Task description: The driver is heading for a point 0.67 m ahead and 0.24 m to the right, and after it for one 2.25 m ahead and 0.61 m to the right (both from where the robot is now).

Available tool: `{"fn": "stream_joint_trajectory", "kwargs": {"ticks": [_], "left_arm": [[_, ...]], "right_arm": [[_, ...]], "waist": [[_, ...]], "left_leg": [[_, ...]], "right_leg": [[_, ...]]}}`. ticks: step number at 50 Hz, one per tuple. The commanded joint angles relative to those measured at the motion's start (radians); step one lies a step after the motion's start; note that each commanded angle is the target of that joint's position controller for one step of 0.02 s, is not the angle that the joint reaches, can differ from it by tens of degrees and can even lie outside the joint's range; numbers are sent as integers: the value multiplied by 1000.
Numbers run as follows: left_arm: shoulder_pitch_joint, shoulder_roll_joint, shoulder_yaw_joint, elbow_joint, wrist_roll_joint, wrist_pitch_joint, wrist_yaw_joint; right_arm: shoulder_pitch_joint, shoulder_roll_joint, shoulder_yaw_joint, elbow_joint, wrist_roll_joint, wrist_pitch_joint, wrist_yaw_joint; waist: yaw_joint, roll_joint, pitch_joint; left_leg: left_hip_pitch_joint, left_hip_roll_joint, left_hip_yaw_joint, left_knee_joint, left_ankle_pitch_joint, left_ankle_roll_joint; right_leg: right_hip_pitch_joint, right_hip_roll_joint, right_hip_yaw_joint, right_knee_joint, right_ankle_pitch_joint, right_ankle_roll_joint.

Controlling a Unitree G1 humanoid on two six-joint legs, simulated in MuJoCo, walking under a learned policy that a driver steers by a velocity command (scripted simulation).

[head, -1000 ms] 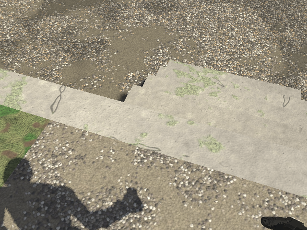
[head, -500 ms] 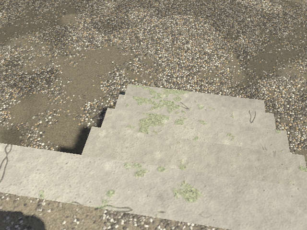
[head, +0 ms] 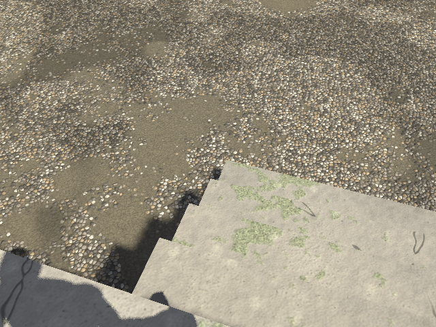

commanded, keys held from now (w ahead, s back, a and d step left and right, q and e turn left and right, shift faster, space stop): w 0.04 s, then w+e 0.96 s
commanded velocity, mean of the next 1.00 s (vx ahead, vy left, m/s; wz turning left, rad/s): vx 0.50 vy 0.00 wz -0.43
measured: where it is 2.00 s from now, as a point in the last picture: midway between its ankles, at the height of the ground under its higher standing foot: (334, 283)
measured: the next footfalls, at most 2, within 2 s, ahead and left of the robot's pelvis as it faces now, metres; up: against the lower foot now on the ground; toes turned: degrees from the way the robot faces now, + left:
left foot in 0.08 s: +0.25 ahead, +0.13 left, +0.00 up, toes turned +2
right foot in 0.62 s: +0.36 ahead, -0.13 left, +0.00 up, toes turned -16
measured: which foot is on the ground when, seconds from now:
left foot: up 0.00-0.06, down 0.08-0.62, up 0.64-1.00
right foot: down 0.00-0.12, up 0.14-0.60, down 0.62-1.00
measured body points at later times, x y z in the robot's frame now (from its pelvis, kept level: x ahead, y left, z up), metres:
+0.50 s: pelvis +0.27 +0.03 +0.00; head +0.28 +0.02 +0.45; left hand +0.43 +0.22 -0.13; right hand +0.16 -0.17 -0.15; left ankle +0.21 +0.13 -0.74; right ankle +0.36 -0.13 -0.67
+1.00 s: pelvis +0.50 -0.06 -0.11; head +0.50 -0.06 +0.34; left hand +0.54 +0.15 -0.26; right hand +0.59 -0.32 -0.21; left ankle +0.63 +0.00 -0.85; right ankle +0.33 -0.12 -0.74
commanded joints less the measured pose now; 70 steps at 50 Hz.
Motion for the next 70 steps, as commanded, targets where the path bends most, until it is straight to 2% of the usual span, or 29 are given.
{"fn": "stream_joint_trajectory", "kwargs": {"ticks": [1, 4, 5, 6, 7, 9, 13, 21, 28, 30, 32, 33, 34, 36, 39, 42, 44, 48, 50, 51, 52, 53, 54, 56, 58, 59, 61, 64, 70], "left_arm": [[39, 174, 43, -10, -7, -1, 4], [24, 202, 57, 7, -6, 5, 11], [57, 173, 50, 5, 6, 0, 8], [177, 52, 7, -11, 21, -13, 2], [85, 85, 14, -15, 5, -8, -19], [-119, 150, 43, -37, -21, 1, 9], [-72, 20, 12, -10, 4, 15, 20], [-165, 41, 5, -47, 1, 17, -41], [-312, 94, 28, -169, -1, 15, -8], [-114, 130, 56, -133, -10, 10, 10], [-5, 261, 117, -115, -36, -27, 45], [123, 315, 124, -84, -15, -32, 74], [307, 320, 122, -13, -6, -47, 68], [181, 145, 91, 8, -41, -70, 42], [-60, 50, 21, -51, -15, -6, 29], [-128, 41, -10, -124, 7, -7, 81], [-84, 74, -9, -119, -5, -14, 108], [59, 163, -12, -105, 4, -11, 42], [19, 194, -10, -143, -32, 5, 6], [2, 182, -18, -158, -7, 6, -28], [203, 16, -45, -134, -55, -5, -46], [356, 13, -52, -145, -73, -2, -49], [212, 107, -42, -210, -66, 10, -40], [-4, 95, -51, -228, -25, 45, 2], [11, 14, -69, -189, 13, 67, -8], [-18, 15, -68, -174, 34, 74, -30], [-139, 62, -48, -171, -2, 65, -56], [-139, 67, -39, -167, -6, 57, -47], [-316, 108, -32, -230, 26, 61, -11]], "right_arm": [[-112, -102, -30, -80, 15, -7, -11], [-69, -154, -54, -75, 48, -23, -25], [85, -213, -71, -34, 63, -40, -30], [326, -229, -67, 24, 62, -44, -30], [564, -205, -67, 112, 39, -32, -43], [380, -191, -84, 101, 37, -52, -67], [231, -23, -38, 74, 28, -58, -83], [318, -81, -47, 114, -63, -63, -35], [408, -130, -51, 150, -33, -71, -69], [353, -184, -72, 130, -36, -70, -81], [331, -169, -74, 114, -14, -75, -60], [401, -38, -36, 94, -45, -81, -37], [235, -13, -19, 5, 6, -102, -2], [-28, -93, -42, -99, 49, -92, -24], [132, 1, -8, -61, -22, -42, -60], [248, -7, 9, -20, -51, -41, -13], [203, -16, 17, -54, -15, -43, -3], [167, -56, -1, -111, -4, -4, 7], [298, -153, -43, -59, 14, -8, -15], [479, -231, -79, -13, 6, -21, -24], [650, -267, -84, 43, -45, -34, -21], [617, -337, -101, -1, -59, -22, 6], [550, -316, -108, -9, -79, -5, 10], [331, -54, -17, -41, -35, -23, 18], [289, 60, 13, -5, -22, -59, -25], [325, 26, 5, 25, -12, -88, -47], [474, -20, 8, 94, -29, -116, -69], [507, -124, -8, 157, -46, -94, -44], [534, -114, 4, 180, -24, -86, -30]], "waist": [[-37, -83, 82], [-105, -81, 10], [-136, -32, -151], [-169, 168, -416], [-270, 147, -430], [-225, 81, 17], [-94, 19, 2], [-82, 35, 27], [-108, 23, 78], [-42, 34, 38], [9, -113, -27], [3, -319, -183], [94, -177, -215], [90, -110, 45], [-108, -38, 31], [-129, -24, 6], [-82, 22, 3], [-67, -43, 97], [-124, -27, 98], [-210, -1, 13], [-160, 223, -254], [-106, 213, -332], [-173, 111, -186], [-96, -120, 10], [-4, -44, 144], [-38, 58, 148], [-151, 26, 131], [-88, 4, 83], [-118, 59, 96]], "left_leg": [[17, -15, 3, -78, -51, 21], [325, -80, 69, -132, -51, 88], [669, -35, 28, -19, 87, 176], [1195, 240, -352, -92, 77, 395], [1263, 348, -633, -283, -239, 379], [758, 266, -400, -386, -510, 188], [505, 220, -145, -491, -225, 176], [312, 163, 182, -426, 60, 172], [691, 259, 172, -240, 289, 129], [583, 226, 247, -75, 466, 98], [330, 110, 285, 332, 207, 43], [24, -71, 234, 763, -692, -77], [-196, -129, 17, 900, -825, -83], [-364, -30, -136, 876, -765, -87], [-76, 6, -90, 637, -557, -73], [151, 16, -58, 397, 143, -40], [337, 7, -1, 115, 404, -42], [595, -49, 52, -97, 82, -92], [671, -25, 58, -352, 136, -51], [879, 62, 0, -246, 148, 57], [1199, 255, -123, 82, 888, 264], [1323, 455, -381, 146, 1101, 461], [1215, 552, -587, 18, 671, 458], [717, 421, -375, -151, 82, 307], [267, 214, -97, -243, 21, 191], [196, 160, -51, -261, -72, 195], [226, 179, 6, -308, -166, 221], [443, 293, -77, -225, 46, 245], [433, 221, -9, -140, -1, 208]], "right_leg": [[26, -308, 126, -18, 551, -174], [-14, -256, 92, 128, 880, -107], [-150, -174, 52, 304, 824, -47], [-521, -34, 38, 627, 344, 30], [-703, 23, 88, 866, -283, 26], [-827, -114, 147, 1008, -130, -33], [-634, -189, 152, 894, 2, -27], [-506, -160, 64, 789, 468, -6], [-696, -153, 57, 714, 94, -19], [-423, -75, -16, 691, 17, -19], [-46, 4, -6, 402, 305, -102], [297, -208, 406, 360, 748, -373], [391, -308, 653, 262, 942, -429], [74, -351, 672, 305, 600, -371], [-443, -243, 454, 333, 488, -297], [-721, -35, 273, 422, 88, -174], [-839, 30, 206, 522, -145, -129], [-850, -10, 408, 684, -365, -174], [-667, 6, 486, 894, -223, -167], [-736, 19, 476, 1152, 22, -110], [-921, 125, 301, 1676, -422, -17], [-1259, 154, 239, 2034, -545, 29], [-1508, 55, 266, 2136, -382, 69], [-1399, -117, 278, 1743, -21, 61], [-1092, -236, 199, 1313, 228, 11], [-1024, -220, 142, 1226, 264, 6], [-963, -207, 102, 921, 510, 19], [-1064, -204, 209, 913, 508, -6], [-863, -121, 25, 914, 226, -7]]}}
